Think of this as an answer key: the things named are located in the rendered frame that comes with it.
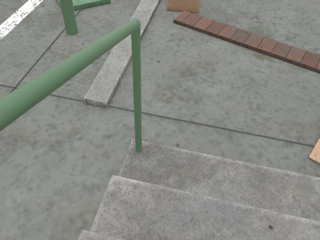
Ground stairs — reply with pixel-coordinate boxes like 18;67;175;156
78;139;320;240

